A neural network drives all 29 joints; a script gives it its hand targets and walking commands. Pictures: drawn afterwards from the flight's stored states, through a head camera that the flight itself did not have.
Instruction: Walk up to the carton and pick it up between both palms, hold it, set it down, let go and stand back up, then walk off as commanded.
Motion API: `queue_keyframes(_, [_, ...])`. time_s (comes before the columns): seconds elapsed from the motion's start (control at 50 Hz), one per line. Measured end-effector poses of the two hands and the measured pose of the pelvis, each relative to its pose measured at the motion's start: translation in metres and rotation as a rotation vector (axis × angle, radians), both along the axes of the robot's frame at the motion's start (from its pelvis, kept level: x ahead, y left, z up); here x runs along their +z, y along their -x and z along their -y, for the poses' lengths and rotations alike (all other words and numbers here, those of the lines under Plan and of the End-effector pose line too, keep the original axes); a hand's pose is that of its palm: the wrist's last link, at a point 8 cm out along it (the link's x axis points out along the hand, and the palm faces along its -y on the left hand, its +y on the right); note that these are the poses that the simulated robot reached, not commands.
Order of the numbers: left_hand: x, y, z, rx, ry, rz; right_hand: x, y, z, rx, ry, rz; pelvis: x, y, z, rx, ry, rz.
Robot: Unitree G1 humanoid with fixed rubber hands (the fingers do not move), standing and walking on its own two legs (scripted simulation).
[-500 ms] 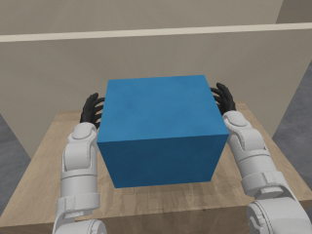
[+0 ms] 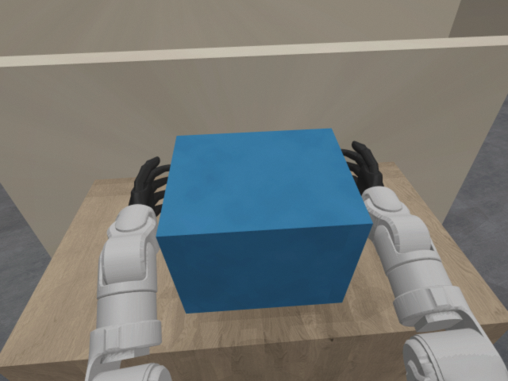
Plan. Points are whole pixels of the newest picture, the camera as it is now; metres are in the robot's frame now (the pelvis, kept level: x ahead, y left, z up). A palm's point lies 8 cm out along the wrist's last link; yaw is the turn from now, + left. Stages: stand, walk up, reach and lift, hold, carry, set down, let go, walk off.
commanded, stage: hold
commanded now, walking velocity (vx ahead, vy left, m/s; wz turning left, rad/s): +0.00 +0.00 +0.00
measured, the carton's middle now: (259, 219) +0.35 +0.01 +0.12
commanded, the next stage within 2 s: none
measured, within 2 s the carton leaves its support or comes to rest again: neither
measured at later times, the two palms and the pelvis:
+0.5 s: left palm (144, 202) +0.35 +0.18 +0.17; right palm (366, 184) +0.37 -0.16 +0.17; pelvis +0.01 +0.00 +0.00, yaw +0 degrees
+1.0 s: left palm (144, 202) +0.35 +0.18 +0.17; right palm (367, 184) +0.37 -0.16 +0.17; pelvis +0.00 +0.00 +0.00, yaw +0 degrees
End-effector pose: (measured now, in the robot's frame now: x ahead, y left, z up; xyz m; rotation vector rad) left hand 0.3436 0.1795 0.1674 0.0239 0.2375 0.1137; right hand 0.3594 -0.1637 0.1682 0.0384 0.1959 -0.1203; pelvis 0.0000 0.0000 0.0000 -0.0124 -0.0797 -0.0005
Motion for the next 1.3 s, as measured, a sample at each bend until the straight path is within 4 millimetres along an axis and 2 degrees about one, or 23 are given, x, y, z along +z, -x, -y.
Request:
queue_keyframes(0.58, [0.0082,-0.0082,-0.0012,0.005,-0.005,0.045,0.0085,-0.0089,-0.0012,0.002,0.007,0.047,0.0003,-0.0051,-0.0008,0.000,0.001,-0.010])
queue_keyframes(1.3, [0.0026,-0.0077,0.0002,0.001,-0.002,0.018,0.0022,-0.0073,0.0000,0.000,0.006,0.023,0.0002,-0.0039,-0.0005,0.000,0.001,-0.008])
